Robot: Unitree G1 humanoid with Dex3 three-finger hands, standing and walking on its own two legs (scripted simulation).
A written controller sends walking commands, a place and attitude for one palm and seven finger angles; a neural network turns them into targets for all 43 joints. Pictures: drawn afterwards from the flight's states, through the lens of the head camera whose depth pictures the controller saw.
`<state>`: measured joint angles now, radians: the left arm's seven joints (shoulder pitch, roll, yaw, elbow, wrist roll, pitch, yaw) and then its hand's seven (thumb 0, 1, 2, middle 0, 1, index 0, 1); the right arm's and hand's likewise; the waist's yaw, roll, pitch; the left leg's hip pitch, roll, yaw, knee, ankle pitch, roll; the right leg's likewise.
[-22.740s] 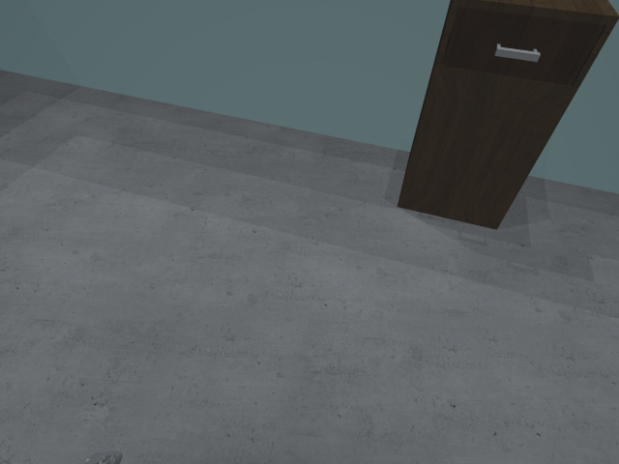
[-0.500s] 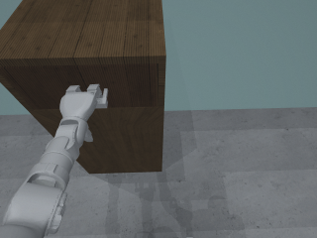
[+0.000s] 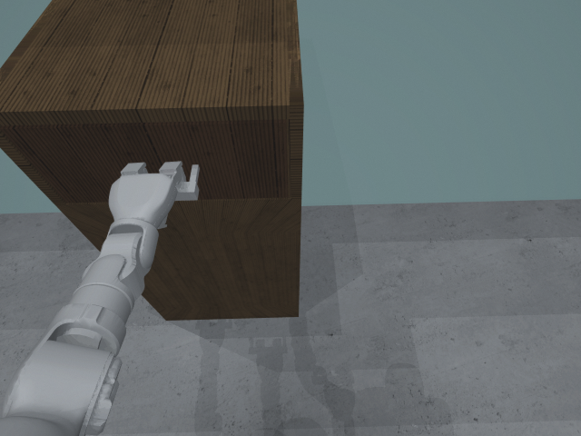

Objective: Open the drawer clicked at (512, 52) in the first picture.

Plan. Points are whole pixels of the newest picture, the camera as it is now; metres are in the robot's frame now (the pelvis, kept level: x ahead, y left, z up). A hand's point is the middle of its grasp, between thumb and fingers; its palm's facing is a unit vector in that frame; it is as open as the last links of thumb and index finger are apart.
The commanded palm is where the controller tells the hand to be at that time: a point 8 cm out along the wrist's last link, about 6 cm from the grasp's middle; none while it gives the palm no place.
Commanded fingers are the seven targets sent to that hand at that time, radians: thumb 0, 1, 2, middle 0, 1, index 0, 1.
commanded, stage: pull the drawer open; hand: left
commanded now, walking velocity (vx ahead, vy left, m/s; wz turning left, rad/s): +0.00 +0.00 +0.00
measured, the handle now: (159, 181) +0.49 +0.21 +0.03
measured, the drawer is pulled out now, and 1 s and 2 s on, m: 0.00 0.04 0.24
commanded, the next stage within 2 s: none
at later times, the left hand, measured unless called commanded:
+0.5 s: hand (156, 226) +0.42 +0.21 +0.01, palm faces -0.03 -0.06 -1.00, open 5.6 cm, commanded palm +0.37 +0.21 +0.06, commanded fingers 0.00 0.90 0.90 -0.40 -1.35 -0.40 -1.35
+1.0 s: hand (152, 241) +0.39 +0.21 +0.01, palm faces -0.06 -0.03 -1.00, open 5.6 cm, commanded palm +0.37 +0.20 +0.06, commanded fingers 0.00 0.90 0.90 -0.40 -1.35 -0.40 -1.35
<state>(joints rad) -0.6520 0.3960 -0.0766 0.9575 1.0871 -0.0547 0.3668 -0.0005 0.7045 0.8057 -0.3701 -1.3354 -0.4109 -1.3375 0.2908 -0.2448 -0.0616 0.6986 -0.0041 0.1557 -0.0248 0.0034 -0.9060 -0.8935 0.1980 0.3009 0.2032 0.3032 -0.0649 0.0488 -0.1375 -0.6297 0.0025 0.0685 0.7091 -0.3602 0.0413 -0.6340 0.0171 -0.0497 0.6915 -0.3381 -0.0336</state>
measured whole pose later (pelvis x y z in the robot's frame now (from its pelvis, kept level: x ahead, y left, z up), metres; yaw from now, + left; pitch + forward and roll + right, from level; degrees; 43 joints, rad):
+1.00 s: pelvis +0.01 +0.00 +0.00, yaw +2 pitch +13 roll +0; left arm -0.47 0.33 -0.16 0.73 1.06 0.01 0.32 0.01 0.70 0.83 -0.35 -1.35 -0.41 -1.34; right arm 0.19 -0.23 -0.05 0.66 0.00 0.16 -0.03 0.00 -0.91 -0.89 0.20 0.30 0.20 0.30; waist 0.01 0.06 -0.12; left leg -0.54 -0.01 0.05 0.68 -0.36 0.04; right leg -0.54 0.00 -0.07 0.68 -0.36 -0.04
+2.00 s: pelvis +0.01 -0.02 +0.00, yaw -1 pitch +9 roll +1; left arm 0.50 0.34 -0.09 -0.16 1.05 -0.01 0.38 0.05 0.70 0.78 -0.28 -1.32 -0.42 -1.35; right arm 0.09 -0.22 0.02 0.55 -0.05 0.10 0.04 0.01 -0.90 -0.89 0.20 0.30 0.20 0.30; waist 0.09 0.05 -0.10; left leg -0.46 0.01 0.08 0.73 -0.42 0.01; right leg -0.50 0.03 -0.03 0.76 -0.42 -0.06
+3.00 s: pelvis -0.01 -0.03 -0.01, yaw +0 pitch +9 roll +2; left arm 0.65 0.39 -0.01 -0.21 1.00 -0.08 0.44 0.00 0.36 0.67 -0.38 -1.29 -0.38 -1.29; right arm 0.14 -0.25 0.00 0.54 -0.05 0.11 0.01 0.01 -0.91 -0.89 0.20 0.30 0.20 0.30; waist 0.09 0.05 -0.11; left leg -0.55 0.01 0.06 0.81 -0.42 0.00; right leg -0.58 0.02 -0.05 0.85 -0.43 -0.07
